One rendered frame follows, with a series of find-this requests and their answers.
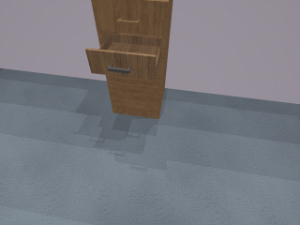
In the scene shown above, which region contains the cabinet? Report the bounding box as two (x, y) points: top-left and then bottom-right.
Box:
(91, 0), (173, 119)

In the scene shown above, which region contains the drawer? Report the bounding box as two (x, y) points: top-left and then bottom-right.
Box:
(85, 33), (162, 81)

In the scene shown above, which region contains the handle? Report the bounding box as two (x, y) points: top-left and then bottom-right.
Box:
(107, 64), (131, 74)
(116, 20), (139, 25)

